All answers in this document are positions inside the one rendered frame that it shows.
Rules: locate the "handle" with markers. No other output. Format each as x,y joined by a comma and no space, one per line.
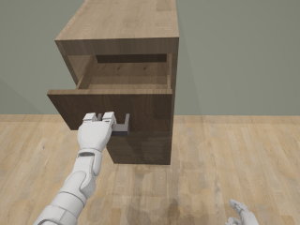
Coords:
118,129

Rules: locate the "cabinet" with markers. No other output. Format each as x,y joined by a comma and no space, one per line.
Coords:
117,27

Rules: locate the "robot right hand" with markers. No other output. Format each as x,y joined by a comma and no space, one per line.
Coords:
246,217

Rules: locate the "left robot forearm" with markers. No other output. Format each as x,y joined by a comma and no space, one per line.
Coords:
72,197

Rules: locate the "drawer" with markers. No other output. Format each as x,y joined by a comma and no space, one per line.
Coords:
134,84

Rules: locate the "robot left hand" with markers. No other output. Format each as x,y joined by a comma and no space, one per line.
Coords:
95,134

